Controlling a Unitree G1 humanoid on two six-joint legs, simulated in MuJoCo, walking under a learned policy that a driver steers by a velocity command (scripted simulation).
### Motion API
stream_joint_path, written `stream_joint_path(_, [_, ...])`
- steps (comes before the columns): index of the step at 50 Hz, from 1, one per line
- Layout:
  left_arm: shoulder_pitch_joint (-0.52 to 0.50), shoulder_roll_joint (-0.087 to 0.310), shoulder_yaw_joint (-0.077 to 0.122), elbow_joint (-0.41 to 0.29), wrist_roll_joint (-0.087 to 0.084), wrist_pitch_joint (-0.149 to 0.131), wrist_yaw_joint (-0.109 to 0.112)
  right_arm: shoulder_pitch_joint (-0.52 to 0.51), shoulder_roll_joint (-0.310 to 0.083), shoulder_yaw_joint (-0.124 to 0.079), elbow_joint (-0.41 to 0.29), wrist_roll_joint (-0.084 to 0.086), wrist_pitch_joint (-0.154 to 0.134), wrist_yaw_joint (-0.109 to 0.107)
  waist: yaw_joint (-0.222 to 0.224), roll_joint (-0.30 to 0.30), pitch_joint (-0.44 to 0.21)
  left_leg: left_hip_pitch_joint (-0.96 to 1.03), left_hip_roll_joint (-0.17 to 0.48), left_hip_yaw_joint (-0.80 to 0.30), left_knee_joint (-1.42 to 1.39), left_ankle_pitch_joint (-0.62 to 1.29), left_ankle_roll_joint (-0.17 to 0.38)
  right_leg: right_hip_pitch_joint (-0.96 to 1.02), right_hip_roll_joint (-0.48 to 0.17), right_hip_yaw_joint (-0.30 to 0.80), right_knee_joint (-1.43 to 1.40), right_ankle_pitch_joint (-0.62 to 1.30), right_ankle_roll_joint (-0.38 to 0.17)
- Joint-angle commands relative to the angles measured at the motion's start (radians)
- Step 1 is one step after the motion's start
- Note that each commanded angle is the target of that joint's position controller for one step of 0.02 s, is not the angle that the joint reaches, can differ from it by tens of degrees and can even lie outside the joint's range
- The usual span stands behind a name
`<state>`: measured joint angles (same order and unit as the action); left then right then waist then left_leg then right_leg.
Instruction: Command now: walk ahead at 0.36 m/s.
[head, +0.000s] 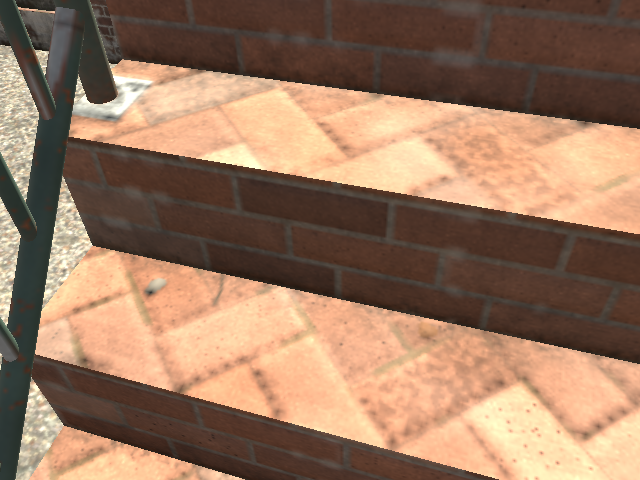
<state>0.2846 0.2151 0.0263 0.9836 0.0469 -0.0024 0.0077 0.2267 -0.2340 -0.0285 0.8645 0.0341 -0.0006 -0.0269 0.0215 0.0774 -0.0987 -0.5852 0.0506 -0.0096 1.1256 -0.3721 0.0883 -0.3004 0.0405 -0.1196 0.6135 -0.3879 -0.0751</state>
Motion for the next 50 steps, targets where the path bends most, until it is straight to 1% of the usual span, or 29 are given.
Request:
stream_joint_path(1, [-0.005,0.082,0.004,-0.061,-0.009,-0.036,0.017,-0.107,0.057,0.044,-0.114,0.007,-0.056,0.059,-0.033,-0.220,0.187,-0.699,-0.074,-0.216,0.668,0.140,-0.084,0.185,-0.382,0.684,-0.384,-0.328,-0.289])
stream_joint_path(3, [0.053,0.036,-0.007,-0.060,-0.002,-0.040,0.021,-0.164,0.094,0.082,-0.145,-0.024,-0.067,0.041,-0.030,-0.089,0.170,-0.808,-0.052,-0.211,0.871,0.222,-0.101,0.184,-0.363,0.567,-0.327,-0.220,-0.242])
stream_joint_path(5, [0.138,-0.014,-0.019,-0.031,0.013,-0.051,0.014,-0.186,0.122,0.103,-0.162,-0.012,-0.080,0.047,-0.017,-0.076,0.146,-0.890,-0.054,-0.201,1.072,0.251,-0.061,0.180,-0.357,0.492,-0.332,-0.109,-0.207])
stream_joint_path(11, [0.249,0.003,-0.024,0.026,-0.007,-0.073,0.017,-0.325,0.177,0.144,-0.275,-0.006,-0.071,0.043,0.009,-0.098,0.211,-1.145,0.024,-0.168,1.228,0.238,-0.040,0.190,-0.369,0.322,-0.407,0.069,-0.154])
stream_joint_path(12, [0.286,-0.017,-0.032,0.048,-0.007,-0.066,0.018,-0.377,0.219,0.163,-0.304,0.001,-0.072,0.049,0.031,-0.128,0.217,-1.225,0.029,-0.140,1.323,0.210,-0.045,0.212,-0.384,0.324,-0.432,0.087,-0.152])
stream_joint_path(14, [0.293,-0.001,-0.026,0.041,-0.046,-0.051,0.036,-0.524,0.239,0.201,-0.433,-0.017,-0.079,0.068,0.038,-0.126,0.230,-1.203,0.132,0.017,1.092,0.164,-0.061,0.171,-0.349,0.281,-0.547,0.109,-0.138])
stream_joint_path(16, [0.404,-0.014,-0.022,0.068,-0.066,-0.036,0.053,-0.672,0.269,0.225,-0.509,-0.030,-0.094,0.079,0.106,-0.118,0.192,-1.043,0.184,0.068,0.929,0.208,-0.054,0.136,-0.370,0.302,-0.658,0.207,-0.145])
stream_joint_path(17, [0.405,0.017,-0.013,0.068,-0.084,-0.018,0.054,-0.696,0.278,0.240,-0.525,-0.043,-0.088,0.091,0.108,-0.098,0.162,-0.821,0.166,0.182,0.708,0.177,-0.053,0.091,-0.348,0.224,-0.760,0.310,-0.157])
stream_joint_path(18, [0.360,0.015,-0.009,0.068,-0.121,-0.007,0.052,-0.704,0.288,0.241,-0.525,-0.024,-0.097,0.097,0.061,-0.149,0.125,-0.382,0.126,0.219,0.418,0.041,-0.010,-0.086,-0.292,0.116,-0.711,0.723,-0.133])
stream_joint_path(19, [0.405,0.059,-0.009,0.098,-0.084,-0.023,0.035,-0.589,0.234,0.196,-0.477,-0.003,-0.096,0.094,0.021,-0.187,-0.089,-0.009,-0.009,0.349,0.395,0.006,0.004,-0.046,-0.269,0.081,-0.580,1.361,-0.155])
stream_joint_path(20, [0.401,0.128,0.007,0.105,-0.051,-0.070,0.015,-0.368,0.144,0.130,-0.440,-0.010,-0.089,0.072,-0.086,-0.413,-0.240,0.240,-0.082,0.263,0.326,-0.072,0.030,0.073,-0.304,0.112,-0.413,1.978,-0.161])
stream_joint_path(21, [0.299,0.221,0.040,0.108,-0.048,-0.094,0.018,-0.130,-0.034,0.047,-0.359,-0.026,-0.072,0.043,-0.223,-0.502,-0.344,0.326,-0.048,0.063,0.129,-0.161,0.049,0.228,-0.315,0.134,-0.204,2.079,-0.120])
stream_joint_path(22, [0.187,0.251,0.055,0.076,-0.046,-0.112,0.027,0.148,-0.168,-0.013,-0.280,-0.066,-0.072,0.031,-0.360,-0.360,-0.460,0.595,0.140,-0.341,-0.014,-0.092,0.103,0.067,-0.328,0.211,0.134,1.887,-0.078])
stream_joint_path(23, [0.152,0.036,0.029,0.048,-0.056,-0.130,-0.010,0.325,-0.302,-0.059,-0.154,-0.101,-0.050,0.015,-0.306,0.178,-0.556,0.790,0.393,-0.979,-0.596,-0.174,0.254,-0.327,-0.054,0.244,0.548,0.720,-0.052])
stream_joint_path(24, [0.039,0.000,0.043,0.036,-0.043,-0.139,-0.043,0.283,-0.247,-0.045,-0.118,-0.095,-0.035,0.008,-0.294,0.099,-0.558,0.651,0.438,-1.150,-0.779,-0.514,0.226,-0.424,0.013,0.383,1.191,0.410,-0.019])
stream_joint_path(25, [-0.114,-0.102,0.023,-0.090,-0.048,-0.131,-0.071,0.149,-0.171,-0.023,-0.075,-0.061,-0.025,0.012,-0.196,0.123,-0.369,0.464,0.432,-1.027,-0.779,-0.556,0.145,-0.605,0.004,0.434,1.487,0.403,-0.034])
stream_joint_path(26, [-0.153,-0.100,0.046,-0.208,0.034,-0.132,-0.055,-0.006,-0.069,-0.044,-0.012,-0.001,-0.031,0.016,-0.052,0.028,-0.070,0.189,0.352,-0.691,-0.669,-0.742,0.081,-0.656,-0.071,0.294,1.502,0.536,-0.050])
stream_joint_path(27, [-0.120,-0.153,0.030,-0.239,0.040,-0.110,-0.038,-0.115,0.040,-0.016,0.052,-0.013,-0.052,0.018,0.063,0.024,0.120,-0.049,0.353,-0.510,-0.596,-0.692,0.036,-0.714,-0.054,0.264,1.573,0.583,-0.063])
stream_joint_path(28, [-0.029,-0.148,0.020,-0.244,0.022,-0.081,-0.029,-0.155,0.159,0.012,0.092,-0.037,-0.055,0.026,0.150,-0.015,0.157,-0.152,0.319,-0.336,-0.571,-0.590,-0.029,-0.682,-0.046,0.256,1.587,0.582,-0.065])
stream_joint_path(29, [0.051,-0.151,0.016,-0.210,0.005,-0.057,-0.030,-0.186,0.182,0.019,0.108,-0.059,-0.060,0.025,0.199,-0.038,0.161,-0.184,0.291,-0.191,-0.563,-0.460,-0.069,-0.665,-0.024,0.254,1.561,0.600,-0.068])
stream_joint_path(30, [0.080,-0.157,0.009,-0.177,0.004,-0.053,-0.028,-0.111,0.170,0.016,0.136,-0.073,-0.084,0.026,0.161,-0.109,0.141,-0.071,0.240,-0.111,-0.526,-0.284,-0.075,-0.649,-0.009,0.260,1.491,0.659,-0.071])
stream_joint_path(31, [0.082,-0.179,0.006,-0.166,-0.018,-0.054,-0.024,-0.055,0.130,0.004,0.169,-0.077,-0.107,0.026,0.137,-0.090,0.147,-0.019,0.252,-0.097,-0.570,-0.206,-0.052,-0.716,0.020,0.258,1.494,0.652,-0.071])
stream_joint_path(33, [0.037,-0.162,0.004,-0.180,-0.027,-0.055,-0.013,0.042,0.033,-0.028,0.188,-0.081,-0.149,0.038,0.097,-0.026,0.095,0.194,0.281,-0.026,-0.690,-0.015,-0.033,-0.801,0.018,0.222,1.524,0.564,-0.070])
stream_joint_path(34, [0.006,-0.136,0.007,-0.186,-0.035,-0.053,-0.011,0.083,0.042,-0.024,0.185,-0.084,-0.156,0.036,0.075,-0.027,0.084,0.252,0.282,0.016,-0.721,0.020,-0.042,-0.828,0.013,0.218,1.499,0.550,-0.066])
stream_joint_path(35, [-0.234,-0.112,-0.041,-0.277,-0.072,-0.051,-0.033,0.067,0.073,0.022,0.159,-0.113,-0.116,0.030,-0.014,-0.053,-0.030,0.455,0.330,-0.011,-0.727,0.130,-0.022,-1.011,-0.031,0.281,1.611,0.559,-0.081])
stream_joint_path(37, [-0.319,-0.171,-0.079,-0.310,-0.074,-0.039,-0.069,0.153,0.052,0.037,0.168,-0.115,-0.088,0.006,-0.049,-0.036,0.010,0.518,0.374,-0.021,-0.774,0.201,0.003,-1.178,-0.019,0.276,1.826,0.480,-0.091])
stream_joint_path(39, [-0.300,-0.162,-0.091,-0.327,-0.079,-0.038,-0.093,0.167,0.039,0.050,0.155,-0.117,-0.077,-0.002,-0.016,-0.072,0.050,0.495,0.374,0.048,-0.801,0.188,-0.012,-1.249,-0.060,0.310,1.847,0.435,-0.077])
stream_joint_path(45, [-0.407,-0.128,-0.101,-0.343,-0.073,-0.010,-0.045,0.220,0.007,0.059,0.151,-0.108,-0.068,0.011,-0.052,-0.021,0.125,0.465,0.341,0.211,-0.885,0.160,0.011,-1.311,-0.092,0.200,1.819,0.472,-0.014])
stream_joint_path(50, [-0.584,-0.157,-0.127,-0.438,-0.094,-0.015,-0.040,0.383,-0.006,0.038,0.182,-0.079,-0.053,-0.035,-0.114,0.079,0.141,0.684,0.355,0.248,-1.028,0.152,0.021,-1.394,-0.185,0.124,1.595,0.258,-0.017])
